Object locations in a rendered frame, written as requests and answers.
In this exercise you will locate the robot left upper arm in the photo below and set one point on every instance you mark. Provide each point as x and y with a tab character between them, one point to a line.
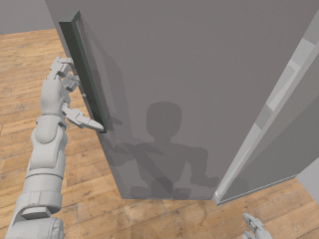
43	228

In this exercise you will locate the fridge door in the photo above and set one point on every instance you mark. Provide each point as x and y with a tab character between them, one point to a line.
183	82

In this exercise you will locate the robot left hand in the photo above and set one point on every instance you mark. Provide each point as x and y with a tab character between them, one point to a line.
54	92

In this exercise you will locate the handle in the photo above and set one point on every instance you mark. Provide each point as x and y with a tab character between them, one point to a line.
74	42

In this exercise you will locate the left robot forearm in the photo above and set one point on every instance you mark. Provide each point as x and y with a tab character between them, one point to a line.
41	194

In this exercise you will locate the robot right hand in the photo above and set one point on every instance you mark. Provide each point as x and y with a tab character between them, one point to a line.
256	227

